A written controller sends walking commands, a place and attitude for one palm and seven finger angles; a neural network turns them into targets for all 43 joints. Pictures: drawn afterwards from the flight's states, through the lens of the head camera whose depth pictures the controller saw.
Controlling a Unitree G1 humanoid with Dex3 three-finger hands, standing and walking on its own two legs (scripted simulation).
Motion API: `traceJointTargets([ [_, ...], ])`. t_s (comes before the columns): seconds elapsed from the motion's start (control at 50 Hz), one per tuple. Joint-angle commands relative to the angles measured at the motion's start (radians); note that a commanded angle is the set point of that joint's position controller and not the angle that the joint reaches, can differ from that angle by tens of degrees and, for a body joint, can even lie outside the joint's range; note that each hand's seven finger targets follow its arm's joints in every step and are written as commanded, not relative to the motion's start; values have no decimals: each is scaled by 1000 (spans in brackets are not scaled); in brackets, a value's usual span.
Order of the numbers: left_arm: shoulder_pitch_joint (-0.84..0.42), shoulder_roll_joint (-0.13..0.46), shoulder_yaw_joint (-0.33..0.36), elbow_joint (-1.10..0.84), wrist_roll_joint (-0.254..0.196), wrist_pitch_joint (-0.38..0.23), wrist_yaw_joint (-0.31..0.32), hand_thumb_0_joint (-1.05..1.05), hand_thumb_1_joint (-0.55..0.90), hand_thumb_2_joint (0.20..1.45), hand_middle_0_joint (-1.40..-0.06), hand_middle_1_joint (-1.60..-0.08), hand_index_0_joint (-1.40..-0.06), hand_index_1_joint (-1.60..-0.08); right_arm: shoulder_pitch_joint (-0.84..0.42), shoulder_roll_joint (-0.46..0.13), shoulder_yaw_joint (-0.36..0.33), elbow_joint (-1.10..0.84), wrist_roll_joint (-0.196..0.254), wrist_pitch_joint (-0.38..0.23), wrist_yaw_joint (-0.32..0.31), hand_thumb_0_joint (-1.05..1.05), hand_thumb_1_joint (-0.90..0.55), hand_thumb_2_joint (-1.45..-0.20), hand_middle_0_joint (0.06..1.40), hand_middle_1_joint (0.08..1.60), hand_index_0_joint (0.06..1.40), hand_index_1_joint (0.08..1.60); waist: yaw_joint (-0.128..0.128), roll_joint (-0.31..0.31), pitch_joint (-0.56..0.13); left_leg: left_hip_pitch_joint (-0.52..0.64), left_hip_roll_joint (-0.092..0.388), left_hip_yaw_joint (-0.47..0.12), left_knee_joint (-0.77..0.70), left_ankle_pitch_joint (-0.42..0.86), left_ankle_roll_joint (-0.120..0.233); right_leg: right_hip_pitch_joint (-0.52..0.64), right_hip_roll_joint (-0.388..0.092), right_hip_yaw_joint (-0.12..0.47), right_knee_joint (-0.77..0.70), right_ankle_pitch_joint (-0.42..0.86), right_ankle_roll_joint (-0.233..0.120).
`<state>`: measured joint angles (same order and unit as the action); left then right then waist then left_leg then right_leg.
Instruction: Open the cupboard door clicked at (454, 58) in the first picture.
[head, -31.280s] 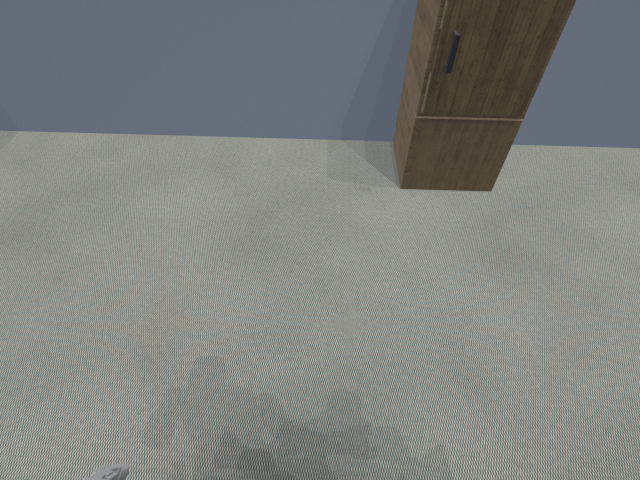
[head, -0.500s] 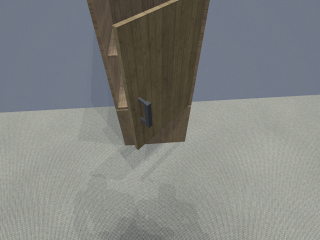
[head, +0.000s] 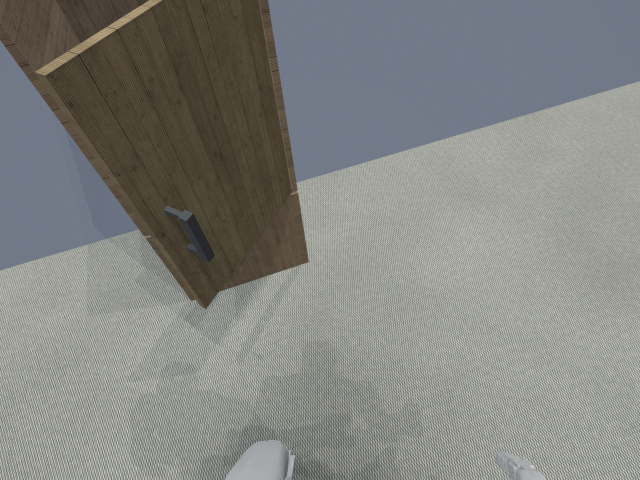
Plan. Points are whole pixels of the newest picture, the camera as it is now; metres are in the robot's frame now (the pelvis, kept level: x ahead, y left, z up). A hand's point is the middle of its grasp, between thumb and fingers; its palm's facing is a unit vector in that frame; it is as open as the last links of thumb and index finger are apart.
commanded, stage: walk to a spot facing it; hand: left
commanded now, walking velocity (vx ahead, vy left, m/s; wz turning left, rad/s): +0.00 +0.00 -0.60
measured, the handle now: (189, 234) +0.50 +0.30 -0.09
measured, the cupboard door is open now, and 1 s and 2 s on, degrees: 43 43 43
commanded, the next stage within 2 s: none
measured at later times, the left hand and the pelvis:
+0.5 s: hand (168, 453) +0.15 +0.26 -0.17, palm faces -0.23 -0.94 -0.25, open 7.4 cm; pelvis +0.04 +0.05 +0.00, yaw -18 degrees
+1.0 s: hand (279, 388) +0.26 +0.11 -0.17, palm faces -0.59 -0.79 -0.20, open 7.4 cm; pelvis +0.06 +0.02 -0.01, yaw -37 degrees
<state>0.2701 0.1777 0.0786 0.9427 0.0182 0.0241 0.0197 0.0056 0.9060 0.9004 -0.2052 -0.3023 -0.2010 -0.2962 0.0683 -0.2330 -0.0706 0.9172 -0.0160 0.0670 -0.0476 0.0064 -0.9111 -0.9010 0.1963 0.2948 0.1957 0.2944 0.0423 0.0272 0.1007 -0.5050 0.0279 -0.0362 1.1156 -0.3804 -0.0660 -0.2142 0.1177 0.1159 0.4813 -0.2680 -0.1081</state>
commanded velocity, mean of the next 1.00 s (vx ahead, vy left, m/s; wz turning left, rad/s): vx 0.05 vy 0.00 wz -0.60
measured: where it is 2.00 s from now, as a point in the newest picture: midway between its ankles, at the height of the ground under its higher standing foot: (451, 463)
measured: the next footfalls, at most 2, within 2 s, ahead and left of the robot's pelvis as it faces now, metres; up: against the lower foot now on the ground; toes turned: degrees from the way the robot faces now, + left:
left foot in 0.36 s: +0.11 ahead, +0.17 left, +0.00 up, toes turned -16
right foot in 0.70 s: +0.03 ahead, -0.10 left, +0.00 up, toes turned -31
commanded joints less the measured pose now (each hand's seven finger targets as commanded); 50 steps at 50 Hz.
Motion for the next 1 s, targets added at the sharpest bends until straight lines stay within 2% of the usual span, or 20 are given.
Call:
traceJointTargets([
  [0.0, 103, 199, 48, -50, 6, -16, 15, 0, 900, 900, -200, -300, -200, -300, -40, -73, -11, -103, 5, -25, -1, 0, -900, -900, 200, 300, 200, 300, 11, -128, -122, -148, 3, -39, -6, 5, -1, 229, -283, 329, -70, 674, -21],
  [0.2, 78, 232, 54, -92, 16, -13, 9, 0, 900, 900, -200, -300, -200, -300, -70, -55, -7, -168, 16, -50, 8, 0, -900, -900, 200, 300, 200, 300, 13, -140, -123, 1, -41, -30, -248, -40, 17, 123, -269, 439, -41, 623, -95],
  [0.28, -7, 226, 55, -116, 5, -11, 6, 0, 900, 900, -200, -300, -200, -300, 92, -76, -10, -138, 20, -64, 1, 0, -900, -900, 200, 300, 200, 300, -68, -113, -158, 316, -37, -43, -586, 125, 31, -46, -193, 395, 37, 493, -23],
  [0.3, -5, 191, 48, -126, -1, -10, 5, 0, 900, 900, -200, -300, -200, -300, 151, -121, -18, -124, 12, -73, -4, 0, -900, -900, 200, 300, 200, 300, -88, 6, -182, 493, 82, -155, -732, 157, 70, -211, -101, 319, 130, 265, 26],
  [0.32, 33, 143, 38, -137, -13, -11, -11, 0, 900, 900, -200, -300, -200, -300, 200, -223, -31, -130, -6, -83, -8, 0, -900, -900, 200, 300, 200, 300, -79, 296, -225, 608, 378, -449, -804, 309, 197, -364, 27, 109, 364, -256, 94],
  [0.34, 24, 163, 38, -149, 1, -18, -21, 0, 900, 900, -200, -300, -200, -300, 202, -227, -21, -147, -9, -75, -12, 0, -900, -900, 200, 300, 200, 300, -62, 191, -160, 468, 498, -502, -824, 360, 284, -380, -41, -4, 543, -382, 132],
  [0.36, -1, 174, 39, -138, 15, -16, -30, 0, 900, 900, -200, -300, -200, -300, 191, -201, -10, -150, -22, -75, -12, 0, -900, -900, 200, 300, 200, 300, -62, 63, -120, 391, 442, -445, -822, 384, 283, -381, -65, -22, 655, -338, 145],
  [0.4, -8, 164, 39, -120, 13, -7, -41, 0, 900, 900, -200, -300, -200, -300, 142, -162, 11, -154, -19, -74, -10, 0, -900, -900, 200, 300, 200, 300, -28, 191, -112, 351, 333, -222, -767, 518, 227, -386, -119, -46, 732, -247, 159],
  [0.46, -57, 133, 19, -127, 3, 8, -59, 0, 900, 900, -200, -300, -200, -300, 163, -157, 11, -138, -19, -76, -7, 0, -900, -900, 200, 300, 200, 300, -34, 163, -136, 390, 265, -32, -726, 666, 199, -344, -137, -123, 609, -198, 165],
  [0.56, -144, 121, 2, -139, 3, 6, -67, 0, 900, 900, -200, -300, -200, -300, 231, -197, -7, -98, -19, -68, 4, 0, -900, -900, 200, 300, 200, 300, -76, 211, -131, 369, 278, 55, -682, 657, 173, -191, -116, -209, 307, -160, 139],
  [0.62, -97, 145, 7, -119, 2, -1, -64, 0, 900, 900, -200, -300, -200, -300, 215, -209, -15, -92, -14, -61, 10, 0, -900, -900, 200, 300, 200, 300, -35, 190, -149, 316, 272, 90, -582, 572, 121, -23, -102, -224, 99, -14, 111],
  [0.64, -40, 176, 15, -100, 3, -6, -60, 0, 900, 900, -200, -300, -200, -300, 210, -199, -16, -98, -8, -60, 15, 0, -900, -900, 200, 300, 200, 300, -1, 115, -166, 240, 242, 126, -475, 490, 82, 114, -121, -199, -6, 105, 94],
  [0.66, 24, 280, 34, -80, 12, -17, -45, 0, 900, 900, -200, -300, -200, -300, 222, -141, -3, -114, 4, -59, 24, 0, -900, -900, 200, 300, 200, 300, 27, -145, -229, 35, 153, 218, -256, 192, 20, 330, -332, 53, -67, 358, 18],
  [0.68, 85, 353, 47, -61, 2, -18, -30, 0, 900, 900, -200, -300, -200, -300, 155, -111, 7, -154, 6, -53, 19, 0, -900, -900, 200, 300, 200, 300, 65, -318, -225, -99, 47, 170, -43, -300, -9, 306, -531, 291, -90, 686, -104],
  [0.7, 80, 330, 48, -62, 0, -13, -14, 0, 900, 900, -200, -300, -200, -300, 140, -126, 1, -147, 5, -45, 8, 0, -900, -900, 200, 300, 200, 300, 67, -270, -230, -114, 71, 51, 38, -266, 4, 288, -505, 268, -64, 653, -141],
  [0.74, -41, 270, 40, -89, 3, -3, 1, 0, 900, 900, -200, -300, -200, -300, 148, -122, 1, -109, 7, -48, 7, 0, -900, -900, 200, 300, 200, 300, 14, -287, -185, -119, 95, 27, 45, -164, -4, 225, -411, 174, -32, 602, -122],
  [0.8, -115, 250, 34, -116, 10, -3, 0, 0, 900, 900, -200, -300, -200, -300, 177, -81, 3, -80, 5, -38, 17, 0, -900, -900, 200, 300, 200, 300, -35, -157, -149, 18, 62, 61, -76, -85, -11, 58, -349, 127, -59, 493, -91],
  [0.94, -172, 234, 40, -137, 9, -2, -27, 0, 900, 900, -200, -300, -200, -300, 295, -72, -1, -68, -7, -63, 28, 0, -900, -900, 200, 300, 200, 300, -93, -184, -72, 309, -6, 121, -467, -3, 10, -233, -259, 219, -157, -318, -55],
  [0.96, -195, 207, 35, -145, 6, -2, -32, 0, 900, 900, -200, -300, -200, -300, 372, -84, -3, -44, -8, -75, 25, 0, -900, -900, 200, 300, 200, 300, -134, -126, -76, 449, 2, 116, -608, 11, 18, -335, -212, 184, -97, -377, -20],
  [0.98, -194, 136, 20, -164, 1, 0, -40, 0, 900, 900, -200, -300, -200, -300, 454, -154, -14, -20, -21, -86, 15, 0, -900, -900, 200, 300, 200, 300, -164, 113, -73, 553, 168, -109, -789, -229, 78, -486, -99, 81, 134, -411, 34],
])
